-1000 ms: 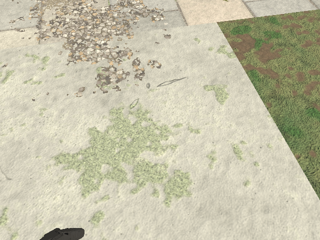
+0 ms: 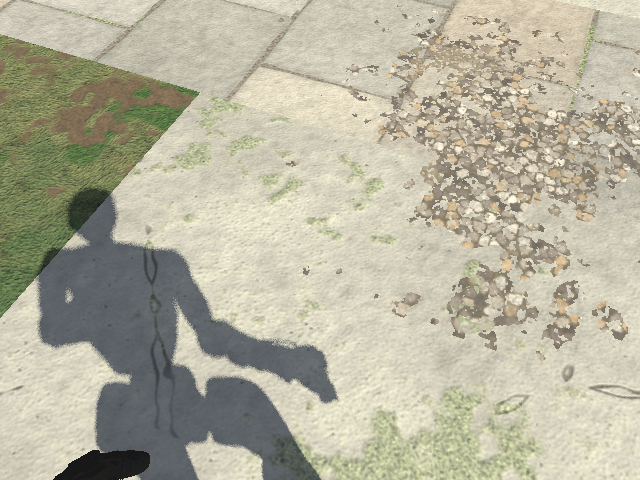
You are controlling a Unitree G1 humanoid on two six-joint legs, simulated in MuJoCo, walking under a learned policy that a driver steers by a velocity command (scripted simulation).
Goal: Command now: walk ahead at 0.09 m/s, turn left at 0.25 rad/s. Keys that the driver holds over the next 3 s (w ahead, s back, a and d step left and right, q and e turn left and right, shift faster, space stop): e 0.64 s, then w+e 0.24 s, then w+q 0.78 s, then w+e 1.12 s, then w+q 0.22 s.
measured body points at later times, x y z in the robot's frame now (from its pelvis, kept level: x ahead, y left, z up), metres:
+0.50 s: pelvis +0.04 +0.01 +0.02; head +0.07 +0.03 +0.46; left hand +0.24 +0.27 -0.09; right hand +0.10 -0.28 -0.08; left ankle +0.05 +0.13 -0.72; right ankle +0.03 -0.12 -0.65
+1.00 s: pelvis +0.09 -0.07 +0.02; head +0.10 -0.10 +0.47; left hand +0.28 +0.14 -0.08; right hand +0.12 -0.39 -0.08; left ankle +0.25 +0.04 -0.66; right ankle +0.00 -0.12 -0.72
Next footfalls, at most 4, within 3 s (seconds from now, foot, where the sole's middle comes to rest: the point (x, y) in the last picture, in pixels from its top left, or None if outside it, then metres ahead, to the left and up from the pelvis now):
0.34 left None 0.08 0.13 -0.76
0.76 right None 0.04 -0.14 -0.76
1.26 left None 0.42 -0.06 -0.76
1.76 right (465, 390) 0.64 -0.32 -0.76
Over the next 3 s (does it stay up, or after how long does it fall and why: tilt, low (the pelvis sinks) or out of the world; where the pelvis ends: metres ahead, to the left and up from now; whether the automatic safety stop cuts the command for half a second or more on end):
stays up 1.07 -0.45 0.02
